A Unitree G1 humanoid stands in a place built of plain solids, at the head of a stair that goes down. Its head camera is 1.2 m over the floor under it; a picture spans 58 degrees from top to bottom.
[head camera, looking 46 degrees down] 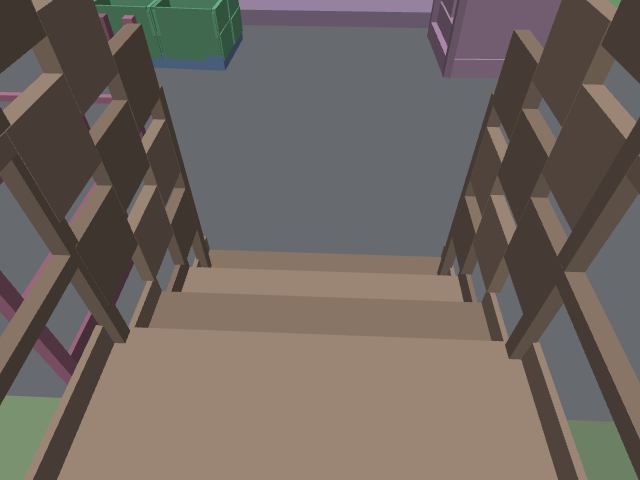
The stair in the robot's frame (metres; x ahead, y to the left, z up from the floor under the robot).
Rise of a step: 0.18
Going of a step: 0.28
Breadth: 1.30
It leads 2 degrees to the right of straight ahead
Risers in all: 4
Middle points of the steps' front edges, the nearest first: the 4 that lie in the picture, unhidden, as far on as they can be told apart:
0.74 0.01 0.00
1.02 0.00 -0.18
1.30 -0.01 -0.36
1.58 -0.02 -0.54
